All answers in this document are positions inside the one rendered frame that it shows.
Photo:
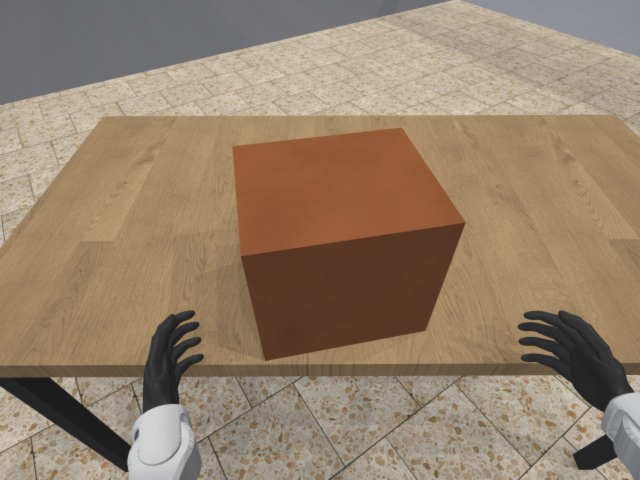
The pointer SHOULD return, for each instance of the right robot forearm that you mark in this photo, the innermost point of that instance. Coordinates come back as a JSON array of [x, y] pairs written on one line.
[[621, 423]]

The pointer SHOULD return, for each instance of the table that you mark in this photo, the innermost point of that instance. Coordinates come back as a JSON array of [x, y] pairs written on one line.
[[142, 223]]

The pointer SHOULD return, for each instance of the left robot hand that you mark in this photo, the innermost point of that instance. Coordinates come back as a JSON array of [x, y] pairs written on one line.
[[162, 372]]

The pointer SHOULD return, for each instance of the left robot forearm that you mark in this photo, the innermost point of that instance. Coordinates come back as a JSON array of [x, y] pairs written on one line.
[[164, 446]]

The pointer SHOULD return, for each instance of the carton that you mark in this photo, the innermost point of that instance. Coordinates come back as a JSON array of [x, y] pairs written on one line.
[[344, 239]]

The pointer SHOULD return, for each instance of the right robot hand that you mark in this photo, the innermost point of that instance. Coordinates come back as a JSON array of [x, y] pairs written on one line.
[[585, 358]]

